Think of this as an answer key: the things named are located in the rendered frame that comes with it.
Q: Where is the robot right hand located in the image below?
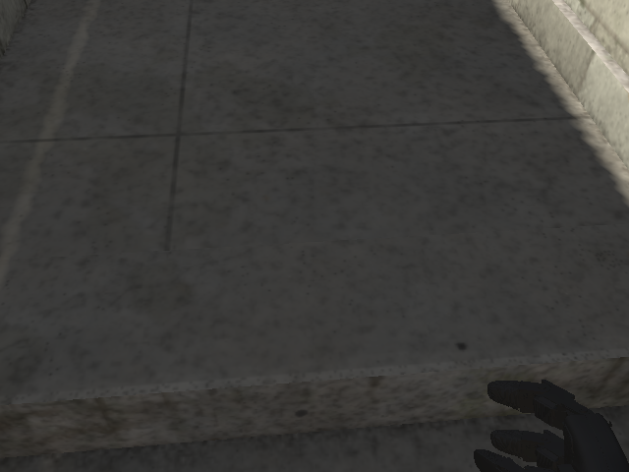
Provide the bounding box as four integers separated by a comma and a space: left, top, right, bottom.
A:
474, 380, 629, 472

